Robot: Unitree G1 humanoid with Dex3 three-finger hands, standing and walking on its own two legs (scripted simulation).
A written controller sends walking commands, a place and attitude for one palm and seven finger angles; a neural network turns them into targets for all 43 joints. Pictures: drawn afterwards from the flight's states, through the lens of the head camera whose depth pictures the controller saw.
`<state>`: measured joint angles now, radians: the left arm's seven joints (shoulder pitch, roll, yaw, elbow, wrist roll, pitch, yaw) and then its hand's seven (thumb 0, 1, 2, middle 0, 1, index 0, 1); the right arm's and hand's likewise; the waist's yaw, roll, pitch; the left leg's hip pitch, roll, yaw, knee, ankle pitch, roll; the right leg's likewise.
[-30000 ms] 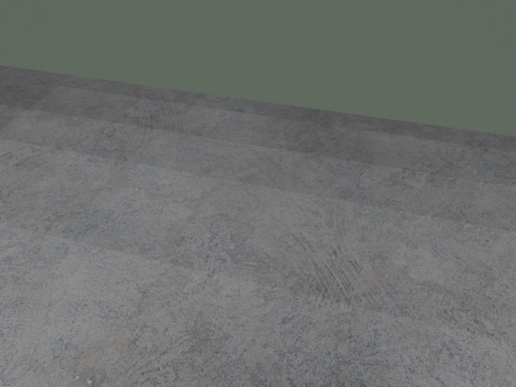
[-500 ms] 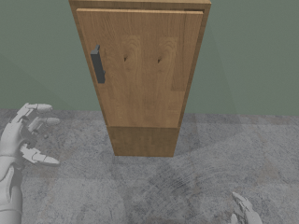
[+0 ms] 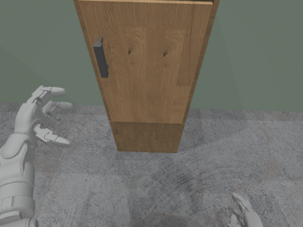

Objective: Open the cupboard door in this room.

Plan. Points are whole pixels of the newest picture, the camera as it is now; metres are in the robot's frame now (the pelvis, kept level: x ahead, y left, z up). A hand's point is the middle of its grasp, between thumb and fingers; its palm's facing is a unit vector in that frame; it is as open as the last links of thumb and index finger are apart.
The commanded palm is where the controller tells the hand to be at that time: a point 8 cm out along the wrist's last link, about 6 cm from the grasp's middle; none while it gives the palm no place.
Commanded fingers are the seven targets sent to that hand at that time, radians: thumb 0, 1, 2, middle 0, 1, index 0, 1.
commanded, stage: move the hooked fingers beside the handle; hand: left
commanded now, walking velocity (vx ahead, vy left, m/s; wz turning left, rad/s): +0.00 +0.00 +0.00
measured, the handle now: (102, 57) +0.62 +0.21 +0.09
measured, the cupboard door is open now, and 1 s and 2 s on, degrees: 0 0 0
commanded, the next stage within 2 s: none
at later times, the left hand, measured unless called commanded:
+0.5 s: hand (64, 99) +0.41 +0.26 +0.10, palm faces +0.02 -1.00 +0.00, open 14.0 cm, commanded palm +0.39 +0.31 +0.09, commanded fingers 0.00 -0.50 0.30 -0.30 -1.20 -0.30 -1.20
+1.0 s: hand (76, 79) +0.50 +0.26 +0.09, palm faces +0.00 -1.00 -0.01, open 14.0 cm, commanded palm +0.48 +0.31 +0.09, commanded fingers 0.00 -0.50 0.30 -0.30 -1.20 -0.30 -1.20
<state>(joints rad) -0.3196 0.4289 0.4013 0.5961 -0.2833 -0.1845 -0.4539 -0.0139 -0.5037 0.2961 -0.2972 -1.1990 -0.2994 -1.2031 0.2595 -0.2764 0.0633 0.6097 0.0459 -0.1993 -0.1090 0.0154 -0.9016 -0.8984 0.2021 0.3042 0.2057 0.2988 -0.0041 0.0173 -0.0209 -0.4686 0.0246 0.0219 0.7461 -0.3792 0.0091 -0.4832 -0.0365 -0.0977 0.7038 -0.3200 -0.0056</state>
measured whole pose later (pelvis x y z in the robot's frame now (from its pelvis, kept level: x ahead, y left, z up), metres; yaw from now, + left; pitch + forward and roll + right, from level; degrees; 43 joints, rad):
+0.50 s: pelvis +0.01 +0.01 +0.00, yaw -1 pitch +9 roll -1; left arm -0.55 0.50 0.44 0.87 -0.23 -0.26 -0.44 -0.01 -0.50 0.30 -0.30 -1.20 -0.30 -1.20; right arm 0.34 -0.29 0.04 0.63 0.03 -0.10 -0.08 0.01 -0.90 -0.90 0.20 0.30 0.21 0.30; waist -0.05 0.01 -0.05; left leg -0.55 0.03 0.04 0.78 -0.40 0.02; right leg -0.56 -0.03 -0.08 0.72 -0.32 0.00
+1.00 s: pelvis +0.00 +0.01 -0.02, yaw -2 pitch +16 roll -2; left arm -0.91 0.70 0.49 1.25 -0.10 -0.30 -0.43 -0.01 -0.50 0.30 -0.30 -1.20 -0.30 -1.20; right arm 0.40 -0.30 0.05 0.63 0.01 0.00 -0.06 0.01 -0.90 -0.90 0.20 0.30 0.21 0.30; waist -0.16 0.00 -0.05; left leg -0.74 0.04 0.04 0.87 -0.41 0.03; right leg -0.74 -0.02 -0.07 0.78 -0.31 0.01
